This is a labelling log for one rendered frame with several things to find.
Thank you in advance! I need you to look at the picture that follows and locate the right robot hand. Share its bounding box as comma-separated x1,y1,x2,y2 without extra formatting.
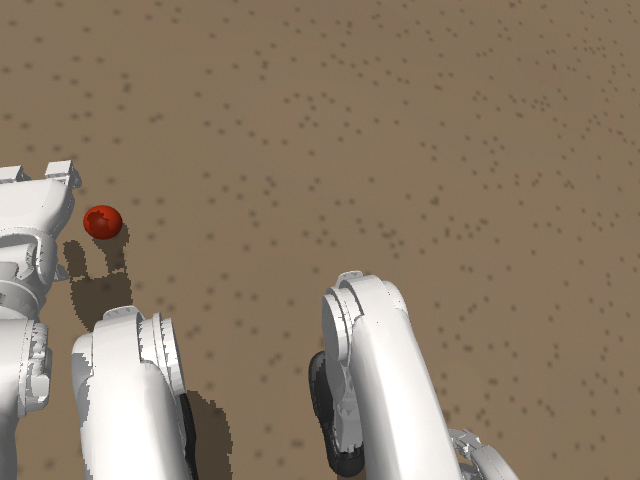
448,428,519,480

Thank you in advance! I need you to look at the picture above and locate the left robot arm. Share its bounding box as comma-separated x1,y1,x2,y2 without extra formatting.
0,228,58,480

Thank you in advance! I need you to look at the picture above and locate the ball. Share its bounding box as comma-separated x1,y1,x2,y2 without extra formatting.
83,205,123,240

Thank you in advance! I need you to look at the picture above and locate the left robot foot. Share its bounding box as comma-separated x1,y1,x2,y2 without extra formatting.
179,393,199,480

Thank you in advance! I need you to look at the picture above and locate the right robot foot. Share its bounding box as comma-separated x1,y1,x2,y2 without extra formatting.
308,350,365,477

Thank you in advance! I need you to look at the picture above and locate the left robot hand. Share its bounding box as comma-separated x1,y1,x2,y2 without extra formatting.
0,160,82,282

